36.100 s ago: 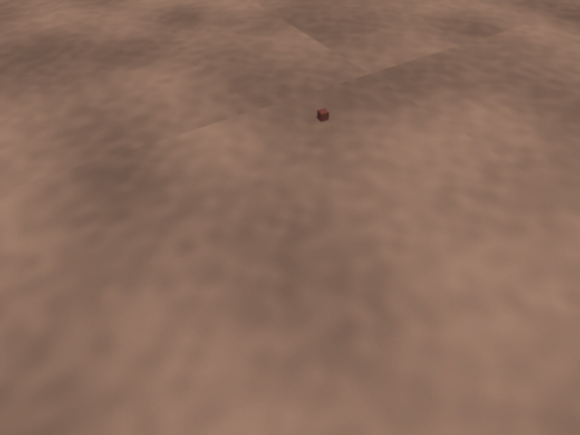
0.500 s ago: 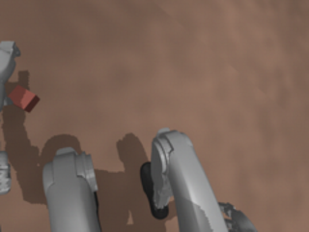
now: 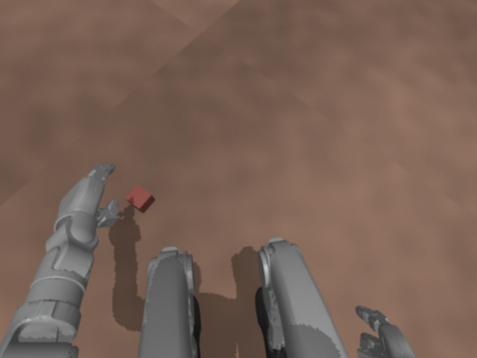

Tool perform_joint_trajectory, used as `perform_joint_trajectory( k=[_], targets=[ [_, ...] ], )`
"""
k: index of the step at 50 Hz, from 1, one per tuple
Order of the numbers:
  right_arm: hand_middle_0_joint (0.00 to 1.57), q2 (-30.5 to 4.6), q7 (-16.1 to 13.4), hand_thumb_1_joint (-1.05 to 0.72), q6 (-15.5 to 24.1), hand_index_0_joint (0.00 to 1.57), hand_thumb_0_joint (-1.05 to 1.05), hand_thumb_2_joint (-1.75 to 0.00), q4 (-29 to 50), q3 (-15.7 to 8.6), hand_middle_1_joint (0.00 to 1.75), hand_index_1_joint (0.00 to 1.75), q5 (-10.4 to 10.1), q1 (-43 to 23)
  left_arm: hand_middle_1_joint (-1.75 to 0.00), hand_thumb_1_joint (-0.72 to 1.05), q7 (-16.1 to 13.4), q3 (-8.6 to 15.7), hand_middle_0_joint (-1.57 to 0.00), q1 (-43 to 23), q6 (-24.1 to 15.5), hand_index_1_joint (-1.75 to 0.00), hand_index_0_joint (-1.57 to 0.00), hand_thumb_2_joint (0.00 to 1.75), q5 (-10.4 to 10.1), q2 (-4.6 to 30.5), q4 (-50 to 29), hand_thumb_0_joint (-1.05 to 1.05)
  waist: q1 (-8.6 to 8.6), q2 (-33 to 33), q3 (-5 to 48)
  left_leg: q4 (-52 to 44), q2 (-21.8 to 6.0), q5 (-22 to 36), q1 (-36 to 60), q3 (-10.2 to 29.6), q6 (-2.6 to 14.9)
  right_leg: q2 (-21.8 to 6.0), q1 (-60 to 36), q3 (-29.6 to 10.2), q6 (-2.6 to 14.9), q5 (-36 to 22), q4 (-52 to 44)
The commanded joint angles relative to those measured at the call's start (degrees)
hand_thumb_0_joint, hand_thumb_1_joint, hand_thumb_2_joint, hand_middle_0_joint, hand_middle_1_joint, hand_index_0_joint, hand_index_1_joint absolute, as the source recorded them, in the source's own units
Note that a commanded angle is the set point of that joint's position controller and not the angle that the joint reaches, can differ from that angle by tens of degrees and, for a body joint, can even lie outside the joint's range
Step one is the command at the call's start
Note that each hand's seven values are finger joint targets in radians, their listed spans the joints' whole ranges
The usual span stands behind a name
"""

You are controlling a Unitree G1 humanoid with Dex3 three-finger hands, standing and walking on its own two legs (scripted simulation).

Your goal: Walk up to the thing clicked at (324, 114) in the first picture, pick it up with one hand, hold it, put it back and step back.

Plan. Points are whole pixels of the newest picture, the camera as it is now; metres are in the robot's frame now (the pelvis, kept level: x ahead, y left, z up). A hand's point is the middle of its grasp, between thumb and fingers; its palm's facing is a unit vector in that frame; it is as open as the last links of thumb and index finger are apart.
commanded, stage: home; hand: left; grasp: from above
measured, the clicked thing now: (140, 199) +0.51 +0.26 -0.44
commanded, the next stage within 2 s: none
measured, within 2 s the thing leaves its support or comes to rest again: neither
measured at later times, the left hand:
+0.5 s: hand (59, 257) +0.28 +0.20 +0.09, palm faces +0.10 -0.96 -0.25, open 7.4 cm
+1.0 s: hand out of the picture +0.22 +0.21 +0.20, palm faces +0.15 -0.97 -0.20, open 7.4 cm
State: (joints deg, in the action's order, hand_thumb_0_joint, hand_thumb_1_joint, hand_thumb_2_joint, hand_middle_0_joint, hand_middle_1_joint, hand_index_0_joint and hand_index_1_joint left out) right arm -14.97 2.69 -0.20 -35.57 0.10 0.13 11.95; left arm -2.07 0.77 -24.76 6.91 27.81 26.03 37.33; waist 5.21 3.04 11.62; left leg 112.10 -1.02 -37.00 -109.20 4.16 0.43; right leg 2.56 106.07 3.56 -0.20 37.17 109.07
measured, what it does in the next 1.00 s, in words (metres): rises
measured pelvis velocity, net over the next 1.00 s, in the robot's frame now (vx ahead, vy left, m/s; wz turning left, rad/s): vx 0.08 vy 0.01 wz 0.10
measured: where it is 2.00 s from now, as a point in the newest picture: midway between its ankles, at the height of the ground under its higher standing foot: (232, 344)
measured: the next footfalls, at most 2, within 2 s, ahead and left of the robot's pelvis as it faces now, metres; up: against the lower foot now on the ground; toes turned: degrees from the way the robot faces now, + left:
none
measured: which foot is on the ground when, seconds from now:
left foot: down 0.00-1.00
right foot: down 0.00-1.00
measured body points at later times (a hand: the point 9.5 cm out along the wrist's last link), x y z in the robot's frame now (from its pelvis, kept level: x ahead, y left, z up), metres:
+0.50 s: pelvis +0.05 +0.00 +0.18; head +0.13 +0.03 +0.63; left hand +0.27 +0.25 +0.11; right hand +0.23 -0.23 +0.10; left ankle +0.08 +0.12 -0.44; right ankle +0.09 -0.12 -0.44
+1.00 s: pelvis +0.08 +0.01 +0.25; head +0.09 +0.02 +0.70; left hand +0.21 +0.26 +0.22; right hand +0.26 -0.21 +0.19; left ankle +0.08 +0.12 -0.44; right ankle +0.09 -0.12 -0.44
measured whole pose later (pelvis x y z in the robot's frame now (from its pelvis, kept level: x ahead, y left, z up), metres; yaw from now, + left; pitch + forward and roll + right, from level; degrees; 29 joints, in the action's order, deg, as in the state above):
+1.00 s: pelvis +0.08 +0.01 +0.25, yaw +6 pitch +9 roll -3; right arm -12.5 -10.6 12.1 -29.2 2.2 -0.4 17.0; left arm -1.2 1.7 29.0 25.6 -3.2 12.8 -6.2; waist 2.7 2.8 10.3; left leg 57.0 0.1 -27.3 -39.1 3.4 0.9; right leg 1.0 35.1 2.3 -0.6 27.1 52.7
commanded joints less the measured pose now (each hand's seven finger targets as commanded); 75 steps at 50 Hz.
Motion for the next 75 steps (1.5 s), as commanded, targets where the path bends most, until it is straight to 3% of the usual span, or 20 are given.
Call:
perform_joint_trajectory(
  k=[1, 2, 4, 7, 8, 10, 12, 20, 24, 29, 34, 38, 45, 49, 52, 62, 70, 75],
  targets=[
    [0.20, -9.1, -2.9, -0.90, 3.8, 0.20, 0.00, -0.90, 5.2, -3.9, 0.30, 0.30, -1.3, 3.0, -0.30, 0.90, -3.7, 3.6, -0.20, -8.2, -2.4, -0.30, -0.20, 0.90, -5.1, 7.6, -17.3, 0.00, 1.08, 6.0, 28.5, -22.6, 0.2, -0.9, 28.9, 0.6, 1.68, 0.2, -23.1, -0.2, 1.97, -5.0, -19.9],
    [0.20, -9.3, -3.5, -0.90, 4.1, 0.20, 0.00, -0.90, 5.2, -4.0, 0.30, 0.30, -1.6, 2.9, -0.30, 0.90, -4.4, 5.7, -0.20, -7.9, -1.9, -0.30, -0.20, 0.90, -6.1, 8.9, -19.2, 0.00, 0.23, 7.6, 29.7, -24.9, 0.1, -0.8, 32.4, 1.4, 1.32, -0.2, -24.3, -0.3, 2.00, -5.1, -20.7],
    [0.20, -9.1, -4.4, -0.90, 4.5, 0.20, 0.00, -0.90, 5.5, -4.1, 0.30, 0.30, -2.0, 1.5, -0.30, 0.90, -4.7, 3.6, -0.20, -4.1, -0.3, -0.30, -0.20, 0.90, -8.4, 5.1, -20.2, 0.00, 0.32, 8.2, 28.5, -28.7, -0.2, -1.1, 37.3, 2.3, 0.92, -0.3, -25.1, -0.2, 1.95, -5.2, -22.9],
    [0.20, -8.7, -5.7, -0.90, 5.6, 0.20, 0.00, -0.90, 5.7, -3.9, 0.30, 0.30, -2.3, -0.3, -0.30, 0.90, -5.0, 3.1, -0.20, 1.6, 2.0, -0.30, -0.20, 0.90, -13.2, 2.0, -21.8, 0.00, 0.56, 5.6, 25.7, -32.3, 0.2, -1.0, 41.1, 1.8, 1.03, -0.2, -29.1, -0.6, 1.91, -4.7, -28.3],
    [0.20, -8.5, -6.0, -0.90, 6.0, 0.20, 0.00, -0.90, 6.1, -3.6, 0.30, 0.30, -2.4, -0.9, -0.30, 0.90, -5.0, 3.4, -0.20, 1.6, 2.3, -0.30, -0.20, 0.90, -15.1, 2.5, -25.2, 0.00, 0.33, 6.1, 26.6, -33.0, 0.4, -0.1, 42.4, 1.5, 1.09, -0.3, -31.4, -1.0, 1.88, -5.0, -29.6],
    [0.20, -8.1, -6.7, -0.90, 6.9, 0.20, 0.00, -0.90, 6.7, -3.2, 0.30, 0.30, -2.3, -1.9, -0.30, 0.90, -4.5, 2.5, -0.20, 7.5, 3.7, -0.30, -0.20, 0.90, -18.6, 0.3, -24.7, 0.00, 0.63, 3.7, 23.1, -35.6, 0.5, 0.1, 44.1, 1.7, 1.27, -0.4, -34.2, -1.2, 1.71, -4.8, -32.5],
    [0.20, -7.6, -7.4, -0.90, 7.5, 0.20, 0.00, -0.90, 7.1, -2.9, 0.30, 0.30, -2.4, -2.4, -0.30, 0.90, -4.4, 3.4, -0.20, 8.6, 4.7, -0.30, -0.20, 0.90, -21.0, 0.8, -26.9, 0.00, 0.62, 3.0, 22.2, -37.3, 0.8, 2.4, 46.3, 0.3, 1.43, -0.4, -38.6, -2.0, 1.71, -6.0, -36.4],
    [0.20, -5.6, -10.0, -0.90, 8.7, 0.20, 0.00, -0.90, 8.8, -1.0, 0.30, 0.30, -2.6, -0.9, -0.30, 0.90, -4.3, 5.0, -0.20, 24.2, 9.9, -0.30, -0.20, 0.90, -27.9, -4.1, -33.4, 0.00, -0.14, 2.6, 17.1, -47.0, 0.8, 14.8, 58.5, -0.5, 1.02, -0.5, -53.6, -2.0, 1.51, -16.1, -46.9],
    [0.20, -4.7, -11.2, -0.90, 9.4, 0.20, 0.00, -0.90, 10.3, -0.2, 0.30, 0.30, -2.4, -0.2, -0.30, 0.90, -3.9, 5.5, -0.20, 31.3, 11.7, -0.30, -0.20, 0.90, -30.1, -5.8, -37.2, 0.00, -0.85, 2.3, 13.0, -52.3, 0.9, 17.4, 63.7, -0.4, 0.84, -0.5, -59.3, -1.7, 1.38, -18.1, -52.2],
    [0.20, -4.1, -12.4, -0.90, 10.4, 0.20, 0.00, -0.90, 12.4, -0.2, 0.30, 0.30, -2.1, 2.4, -0.30, 0.90, -3.2, 5.7, -0.20, 41.8, 13.3, -0.30, -0.20, 0.90, -31.4, -7.1, -44.4, 0.00, -1.45, 2.5, 10.8, -58.1, 1.0, 23.1, 71.3, -0.8, 0.44, -0.2, -66.5, -1.1, 1.39, -22.7, -57.7],
    [0.20, -3.9, -13.3, -0.90, 11.7, 0.20, 0.00, -0.90, 13.7, -0.6, 0.30, 0.30, -1.5, 3.2, -0.30, 0.90, -2.3, 4.0, -0.20, 49.8, 14.4, -0.30, -0.20, 0.90, -31.2, -8.1, -51.4, 0.00, -1.65, 2.1, 8.5, -61.4, 0.7, 29.3, 76.4, -0.7, 0.17, 0.2, -70.4, -0.2, 1.44, -27.2, -60.5],
    [0.20, -4.0, -13.7, -0.90, 12.9, 0.20, 0.00, -0.90, 14.5, -0.7, 0.30, 0.30, -1.3, 3.0, -0.30, 0.90, -1.5, 3.6, -0.20, 52.7, 15.2, -0.30, -0.20, 0.90, -31.3, -8.5, -53.4, 0.00, -1.92, 0.2, 4.3, -63.9, 0.2, 27.9, 77.2, 0.4, 0.35, 0.4, -70.8, 0.5, 1.20, -25.6, -62.3],
    [0.20, -4.5, -14.0, -0.90, 15.0, 0.20, 0.00, -0.90, 15.1, -0.9, 0.30, 0.30, -0.8, 2.0, -0.30, 0.90, 0.2, 3.7, -0.20, 52.7, 16.0, -0.30, -0.20, 0.90, -30.8, -8.2, -53.4, 0.00, -2.05, -1.6, -1.1, -65.5, 0.8, 21.3, 75.4, -0.2, 1.00, -0.2, -70.5, 0.3, 0.71, -20.4, -64.9],
    [0.20, -4.9, -13.8, -0.90, 15.9, 0.20, 0.00, -0.90, 15.0, -1.1, 0.30, 0.30, -0.6, 1.7, -0.30, 0.90, 0.8, 4.0, -0.20, 50.8, 15.9, -0.30, -0.20, 0.90, -30.5, -7.2, -54.1, 0.00, -1.89, 0.3, -0.3, -65.7, 1.0, 19.9, 76.0, -0.6, 0.82, -0.5, -70.4, 0.0, 0.70, -19.1, -65.1],
    [0.20, -4.7, -13.7, -0.90, 16.4, 0.20, 0.00, -0.90, 15.4, -0.9, 0.30, 0.30, -0.7, 1.4, -0.30, 0.89, 0.8, 4.3, -0.20, 50.9, 16.0, -0.30, -0.20, 0.90, -30.4, -7.1, -55.1, 0.00, -2.72, 0.7, -0.1, -66.0, 1.2, 18.2, 76.0, -0.8, 0.76, -0.6, -70.8, -0.1, 0.79, -17.7, -65.1],
    [0.20, -4.8, -13.9, -0.90, 16.9, 0.20, 0.00, -0.90, 15.0, -0.8, 0.30, 0.30, -0.7, 1.1, -0.28, 0.80, 0.3, 4.5, -0.19, 51.4, 15.6, -0.28, -0.19, 0.84, -30.5, -7.1, -54.5, 0.00, -2.56, -0.5, 1.9, -64.2, 1.2, 20.8, 76.3, -1.2, 0.92, -0.7, -71.6, -0.5, 0.59, -20.1, -64.7],
    [0.20, -4.9, -14.1, -0.90, 17.2, 0.20, 0.00, -0.90, 14.8, -0.8, 0.30, 0.30, -0.8, 0.9, -0.29, 0.83, 0.5, 4.2, -0.19, 51.2, 15.9, -0.29, -0.19, 0.86, -30.6, -7.0, -54.8, 0.00, -2.96, -0.1, 0.3, -65.6, 0.9, 17.2, 75.7, -0.8, 0.71, -0.5, -70.2, -0.4, 0.60, -17.0, -64.6],
    [0.20, -4.8, -14.2, -0.90, 17.4, 0.20, 0.00, -0.90, 14.4, -0.8, 0.30, 0.30, -0.8, 1.2, -0.29, 0.82, 0.5, 4.3, -0.19, 52.3, 16.0, -0.29, -0.19, 0.85, -30.9, -7.3, -54.7, 0.00, -3.17, -0.6, 1.7, -64.6, 1.1, 19.6, 76.1, -1.2, 0.72, -0.6, -71.1, -0.6, 0.61, -18.9, -64.4]
  ],
)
